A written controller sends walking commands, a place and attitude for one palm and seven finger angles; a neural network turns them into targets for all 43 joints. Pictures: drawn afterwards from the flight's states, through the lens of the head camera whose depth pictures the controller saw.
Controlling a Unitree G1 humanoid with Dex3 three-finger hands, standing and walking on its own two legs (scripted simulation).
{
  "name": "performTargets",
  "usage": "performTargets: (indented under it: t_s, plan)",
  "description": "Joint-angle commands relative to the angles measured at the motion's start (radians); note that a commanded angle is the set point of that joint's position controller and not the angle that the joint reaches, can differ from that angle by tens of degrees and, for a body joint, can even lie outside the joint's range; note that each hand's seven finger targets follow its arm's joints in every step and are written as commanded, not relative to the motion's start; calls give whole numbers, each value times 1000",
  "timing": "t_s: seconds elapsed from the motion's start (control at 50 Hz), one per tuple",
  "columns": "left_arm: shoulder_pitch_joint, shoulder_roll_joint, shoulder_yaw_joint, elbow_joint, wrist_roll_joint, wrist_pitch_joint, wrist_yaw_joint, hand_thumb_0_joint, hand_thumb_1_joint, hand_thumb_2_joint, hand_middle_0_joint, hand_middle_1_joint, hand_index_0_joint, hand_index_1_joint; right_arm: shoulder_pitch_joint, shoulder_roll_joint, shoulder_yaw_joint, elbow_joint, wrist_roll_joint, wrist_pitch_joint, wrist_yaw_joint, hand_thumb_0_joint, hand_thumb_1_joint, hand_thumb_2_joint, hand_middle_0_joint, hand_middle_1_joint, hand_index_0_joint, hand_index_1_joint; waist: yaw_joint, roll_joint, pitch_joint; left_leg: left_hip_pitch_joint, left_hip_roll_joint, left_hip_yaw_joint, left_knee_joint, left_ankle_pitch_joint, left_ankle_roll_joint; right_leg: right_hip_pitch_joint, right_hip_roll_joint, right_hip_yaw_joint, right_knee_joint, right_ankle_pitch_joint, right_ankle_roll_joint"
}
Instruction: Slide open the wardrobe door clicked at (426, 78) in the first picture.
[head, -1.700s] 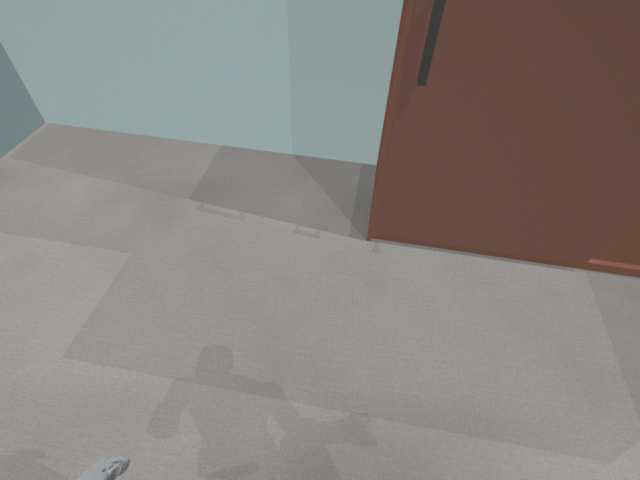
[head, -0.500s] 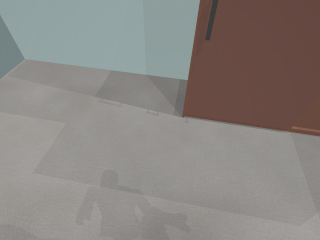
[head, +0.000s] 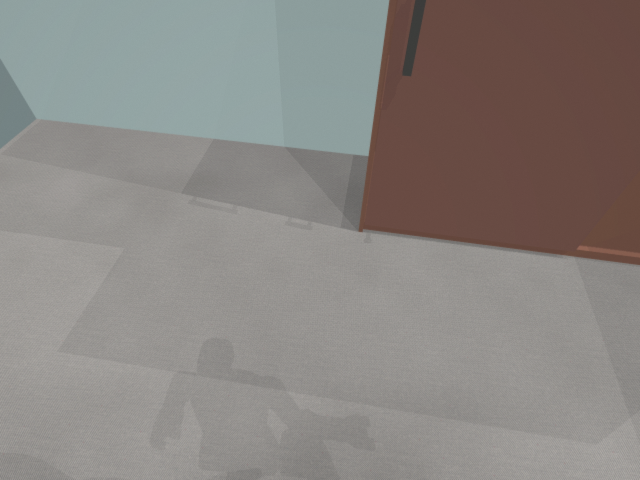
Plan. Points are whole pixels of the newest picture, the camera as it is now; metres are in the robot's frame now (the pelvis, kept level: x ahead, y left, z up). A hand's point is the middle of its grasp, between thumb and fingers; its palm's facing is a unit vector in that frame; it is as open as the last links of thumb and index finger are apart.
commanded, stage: walk to a spot facing it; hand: left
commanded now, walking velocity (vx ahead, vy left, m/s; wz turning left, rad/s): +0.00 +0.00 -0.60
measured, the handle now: (415, 23) +1.17 -0.16 +0.09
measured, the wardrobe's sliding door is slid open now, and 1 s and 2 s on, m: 0.00 0.00 0.00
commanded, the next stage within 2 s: none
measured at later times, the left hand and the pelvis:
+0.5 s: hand out of the picture +0.05 +0.16 -0.16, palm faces -0.17 -0.97 -0.20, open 7.4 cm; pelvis +0.06 -0.03 +0.00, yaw -15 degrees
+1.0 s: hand (266, 302) +0.45 +0.14 -0.16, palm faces -0.49 -0.85 -0.21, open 7.4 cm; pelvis +0.26 +0.00 +0.00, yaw -33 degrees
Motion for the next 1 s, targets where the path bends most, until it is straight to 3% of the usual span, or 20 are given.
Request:
performTargets:
  t_s: [0.0, 0.08, 0.12, 0.14, 0.18, 0.22, 0.24, 0.26, 0.3, 0.38, 0.46, 0.6, 0.64, 0.66, 0.68, 0.7, 0.72, 0.78, 0.82, 0.98]
  plan:
    - [22, 121, 38, -91, -1, 9, 2, 0, 900, 900, -200, -300, -200, -300, 52, -124, -48, -82, -5, 9, -15, 0, -900, -900, 200, 300, 200, 300, -26, -11, -65, 29, 132, -39, 22, 134, 20, -87, -101, 121, 31, 259, -26]
    - [49, 97, 50, -134, 7, 17, -23, 0, 900, 900, -200, -300, -200, -300, 53, -155, -67, -122, -12, 12, -5, 0, -900, -900, 200, 300, 200, 300, -19, 70, -41, -2, 194, -126, -69, -361, 64, -204, -18, 111, 91, -254, -25]
    - [73, 63, 61, -152, 7, 14, -34, 0, 900, 900, -200, -300, -200, -300, 40, -189, -84, -137, -10, 3, 0, 0, -900, -900, 200, 300, 200, 300, -9, 203, -11, -79, 322, -233, -190, -500, 130, -205, 31, -12, 337, -244, -4]
    - [66, 58, 66, -164, 7, 14, -40, 0, 900, 900, -200, -300, -200, -300, 28, -188, -87, -147, -10, -4, 1, 0, -900, -900, 200, 300, 200, 300, -5, 214, 11, -105, 365, -233, -216, -458, 156, -207, -3, -40, 421, -265, 4]
    - [94, 37, 70, -171, 9, 3, -50, 0, 900, 900, -200, -300, -200, -300, 22, -170, -87, -152, -14, -14, 3, 0, -900, -900, 200, 300, 200, 300, 15, 159, 14, -113, 347, -151, -137, -364, 143, -171, -33, -50, 357, -276, 1]
    - [244, 5, 73, -125, 10, -14, -48, 0, 900, 900, -200, -300, -200, -300, 4, -136, -83, -151, -18, -9, 6, 0, -900, -900, 200, 300, 200, 300, 85, 59, 9, -233, 253, -2, 130, -331, 70, 44, 3, -95, 142, -185, -12]
    - [345, 85, 87, -100, 17, -35, -35, 0, 900, 900, -200, -300, -200, -300, 15, -60, -68, -176, -9, -6, 11, 0, -900, -900, 200, 300, 200, 300, 113, -240, 6, -421, 118, 121, 489, -380, -7, 165, -157, 230, -111, -297, -78]
    - [425, 173, 98, -83, 9, -49, -15, 0, 900, 900, -200, -300, -200, -300, -68, -13, -51, -244, -14, -21, 18, 0, -900, -900, 200, 300, 200, 300, 134, -415, 53, -659, 11, 96, 744, -421, -35, 182, -362, 673, -271, -162, -176]
    - [379, 128, 97, -102, 0, -60, 4, 0, 900, 900, -200, -300, -200, -300, -78, -39, -63, -251, -13, -37, 19, 0, -900, -900, 200, 300, 200, 300, 84, -138, 31, -654, 91, -35, 766, -243, -20, 205, -351, 591, -234, -108, -244]
    - [260, 59, 80, -124, 5, -79, -2, 0, 900, 900, -200, -300, -200, -300, -17, -5, -70, -207, -15, -32, 28, 0, -900, -900, 200, 300, 200, 300, 5, -53, 33, -505, 103, -12, 683, -86, -46, 35, -246, 385, -216, -6, -213]
    - [301, 46, 79, -99, 4, -86, -4, 0, 900, 900, -200, -300, -200, -300, -18, 25, -70, -224, -12, -26, 34, 0, -900, -900, 200, 300, 200, 300, 7, -96, 15, -495, 85, 11, 595, 15, -58, 55, -190, 305, -220, 54, -188]
    - [298, 50, 90, -93, 15, -77, 8, 0, 900, 900, -200, -300, -200, -300, -87, 46, -64, -274, -3, -57, 33, 0, -900, -900, 200, 300, 200, 300, 38, -151, -13, -320, 49, 19, 261, -54, -36, 78, -196, 322, -126, 186, -176]
    - [251, 53, 95, -101, 9, -74, 6, 0, 900, 900, -200, -300, -200, -300, 27, 25, -72, -235, -3, -66, 21, 0, -900, -900, 200, 300, 200, 300, -22, -136, -33, -78, 18, 35, 105, 4, -25, -32, -152, 296, -19, 220, -143]
    - [235, 35, 96, -109, 3, -74, 2, 0, 900, 900, -200, -300, -200, -300, 165, -22, -81, -193, -4, -71, 5, 0, -900, -900, 200, 300, 200, 300, -78, -64, -92, 151, 39, 16, 32, 25, -12, -133, -84, 251, 134, 244, -113]
    - [252, -16, 96, -119, -7, -70, -9, 0, 900, 900, -200, -300, -200, -300, 325, -141, -110, -151, -14, -76, -7, 0, -900, -900, 200, 300, 200, 300, -136, 195, -218, 390, 269, -231, -14, -76, 32, -295, 25, 133, 418, -27, -65]
    - [263, -54, 88, -143, -9, -72, -18, 0, 900, 900, -200, -300, -200, -300, 403, -197, -116, -137, -19, -71, -6, 0, -900, -900, 200, 300, 200, 300, -129, 370, -236, 413, 501, -525, -148, -147, 103, -471, 79, 21, 701, -376, -17]
    - [210, -26, 94, -153, 0, -70, -19, 0, 900, 900, -200, -300, -200, -300, 346, -166, -104, -155, -18, -59, -5, 0, -900, -900, 200, 300, 200, 300, -120, 227, -135, 259, 524, -550, -207, -262, 147, -485, 4, 61, 799, -339, -23]
    - [168, -35, 100, -132, 17, -46, -46, 0, 900, 900, -200, -300, -200, -300, 160, -3, -63, -183, -15, -74, -4, 0, -900, -900, 200, 300, 200, 300, -22, 116, 38, -37, 384, -249, -249, -242, 90, -453, -92, 7, 855, -131, -10]
    - [189, -75, 97, -129, 21, -24, -54, 0, 900, 900, -200, -300, -200, -300, 172, 27, -58, -160, -15, -87, -9, 0, -900, -900, 200, 300, 200, 300, 6, 140, 26, -46, 322, -72, -231, -39, 66, -430, -95, -10, 836, -42, 7]
    - [16, -96, 84, -192, 24, 3, -62, 0, 900, 900, -200, -300, -200, -300, 329, 43, -56, -87, -9, -100, -16, 0, -900, -900, 200, 300, 200, 300, -25, 97, 43, 135, 320, 105, -214, 290, 91, -595, -119, -59, 704, 97, 35]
